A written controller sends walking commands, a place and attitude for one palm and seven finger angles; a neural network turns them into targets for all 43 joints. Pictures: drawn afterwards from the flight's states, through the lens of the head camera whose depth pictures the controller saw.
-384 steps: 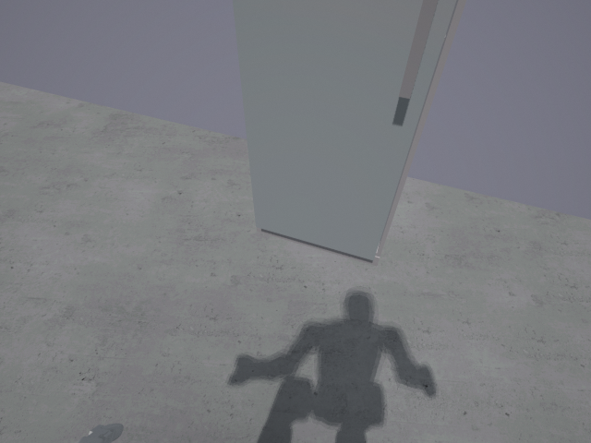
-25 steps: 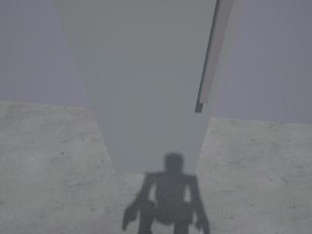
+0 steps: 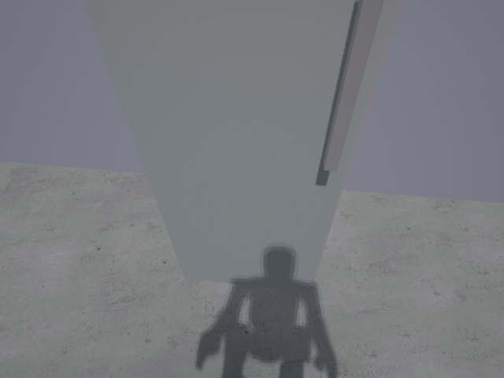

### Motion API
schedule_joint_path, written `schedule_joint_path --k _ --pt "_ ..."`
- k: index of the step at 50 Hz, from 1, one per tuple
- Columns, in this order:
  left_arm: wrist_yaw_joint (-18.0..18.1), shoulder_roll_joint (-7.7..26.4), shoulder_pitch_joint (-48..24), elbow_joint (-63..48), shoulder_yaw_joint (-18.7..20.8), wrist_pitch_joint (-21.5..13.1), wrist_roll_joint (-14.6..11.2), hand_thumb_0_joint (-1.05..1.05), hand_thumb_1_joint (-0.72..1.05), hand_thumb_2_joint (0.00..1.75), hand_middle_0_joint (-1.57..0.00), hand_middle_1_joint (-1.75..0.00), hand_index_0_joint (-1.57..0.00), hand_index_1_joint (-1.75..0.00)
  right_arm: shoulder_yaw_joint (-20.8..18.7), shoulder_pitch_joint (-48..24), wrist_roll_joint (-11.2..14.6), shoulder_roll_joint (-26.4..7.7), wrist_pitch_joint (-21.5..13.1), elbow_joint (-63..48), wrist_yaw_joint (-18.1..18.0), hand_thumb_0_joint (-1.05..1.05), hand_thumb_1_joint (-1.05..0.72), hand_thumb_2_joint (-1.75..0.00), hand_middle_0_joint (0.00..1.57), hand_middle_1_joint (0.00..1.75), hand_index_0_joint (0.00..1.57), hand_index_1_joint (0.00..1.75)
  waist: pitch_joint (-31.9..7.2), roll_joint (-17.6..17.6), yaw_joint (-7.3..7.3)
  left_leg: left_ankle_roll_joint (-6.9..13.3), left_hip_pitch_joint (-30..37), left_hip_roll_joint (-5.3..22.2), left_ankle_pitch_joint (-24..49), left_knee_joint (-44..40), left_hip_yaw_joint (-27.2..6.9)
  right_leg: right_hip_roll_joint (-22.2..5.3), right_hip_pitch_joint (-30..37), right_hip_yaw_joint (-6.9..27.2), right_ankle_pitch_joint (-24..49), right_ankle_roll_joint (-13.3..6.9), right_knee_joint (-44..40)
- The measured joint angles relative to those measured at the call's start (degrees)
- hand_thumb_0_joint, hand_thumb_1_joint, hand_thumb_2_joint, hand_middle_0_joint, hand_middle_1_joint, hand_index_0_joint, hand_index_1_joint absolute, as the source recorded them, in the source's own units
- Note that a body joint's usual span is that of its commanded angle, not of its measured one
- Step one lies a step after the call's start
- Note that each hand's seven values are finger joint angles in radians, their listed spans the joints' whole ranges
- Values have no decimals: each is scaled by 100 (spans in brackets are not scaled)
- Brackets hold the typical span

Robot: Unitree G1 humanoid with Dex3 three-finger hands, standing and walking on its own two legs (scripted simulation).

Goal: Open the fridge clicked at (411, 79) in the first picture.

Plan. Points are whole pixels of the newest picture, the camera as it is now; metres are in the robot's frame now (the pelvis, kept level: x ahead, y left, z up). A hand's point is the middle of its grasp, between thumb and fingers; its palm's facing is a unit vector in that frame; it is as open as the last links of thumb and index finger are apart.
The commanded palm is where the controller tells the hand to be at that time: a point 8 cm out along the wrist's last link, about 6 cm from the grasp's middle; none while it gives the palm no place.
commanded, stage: look again from close up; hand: right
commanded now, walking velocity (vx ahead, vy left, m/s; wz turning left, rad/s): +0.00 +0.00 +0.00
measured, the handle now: (348, 79) +0.54 -0.13 +0.22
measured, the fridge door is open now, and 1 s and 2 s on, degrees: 0 0 0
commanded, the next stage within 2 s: none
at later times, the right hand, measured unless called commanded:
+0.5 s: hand out of the picture +0.00 -0.18 -0.18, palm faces +0.00 +0.98 -0.18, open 7.4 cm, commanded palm none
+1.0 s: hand out of the picture +0.01 -0.17 -0.18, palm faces -0.01 +0.98 -0.19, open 7.4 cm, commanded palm none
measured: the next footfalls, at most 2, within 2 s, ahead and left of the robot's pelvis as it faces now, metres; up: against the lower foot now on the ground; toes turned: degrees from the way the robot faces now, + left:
none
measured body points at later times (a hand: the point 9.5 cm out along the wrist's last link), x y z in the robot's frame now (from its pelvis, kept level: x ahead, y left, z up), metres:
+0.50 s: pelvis +0.01 +0.00 +0.00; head +0.01 -0.01 +0.45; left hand +0.02 +0.24 -0.15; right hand +0.00 -0.23 -0.16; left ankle -0.03 +0.11 -0.74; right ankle +0.05 -0.08 -0.74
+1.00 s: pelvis +0.02 +0.00 +0.00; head +0.02 +0.00 +0.45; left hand +0.03 +0.24 -0.15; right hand +0.01 -0.22 -0.16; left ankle -0.03 +0.11 -0.74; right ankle +0.05 -0.08 -0.74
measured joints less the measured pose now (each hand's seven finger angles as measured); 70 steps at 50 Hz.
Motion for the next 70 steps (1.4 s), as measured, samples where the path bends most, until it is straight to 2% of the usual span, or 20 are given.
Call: schedule_joint_path --k 35,70 --pt "16 14 -9 43 -7 -9 6 0 90 90 -20 -30 -20 -30 -9 -62 3 -11 8 52 11 0 -90 -90 20 30 20 30 35 -6 -1 -10 66 22 -48 -49 -65 21 99 -57 -55 5 -78" --pt "34 54 -156 89 -28 -30 8 0 90 90 -20 -30 -20 -30 -5 -147 19 -31 -37 78 10 0 -90 -90 20 30 20 30 27 -9 -16 64 222 -61 -99 -168 -84 -61 193 -58 -193 98 -34"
